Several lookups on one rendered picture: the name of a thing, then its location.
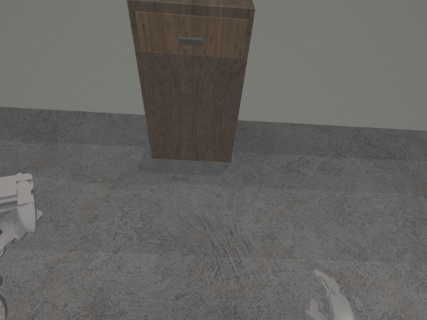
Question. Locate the robot right hand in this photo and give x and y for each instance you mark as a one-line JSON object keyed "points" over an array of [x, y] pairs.
{"points": [[337, 307]]}

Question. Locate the robot left hand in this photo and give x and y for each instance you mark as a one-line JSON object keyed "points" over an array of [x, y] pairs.
{"points": [[16, 198]]}

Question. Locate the drawer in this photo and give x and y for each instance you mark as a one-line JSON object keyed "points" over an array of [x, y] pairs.
{"points": [[160, 32]]}

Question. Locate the cabinet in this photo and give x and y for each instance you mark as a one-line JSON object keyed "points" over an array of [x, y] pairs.
{"points": [[192, 102]]}

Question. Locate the handle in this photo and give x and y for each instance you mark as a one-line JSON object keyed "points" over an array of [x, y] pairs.
{"points": [[192, 41]]}

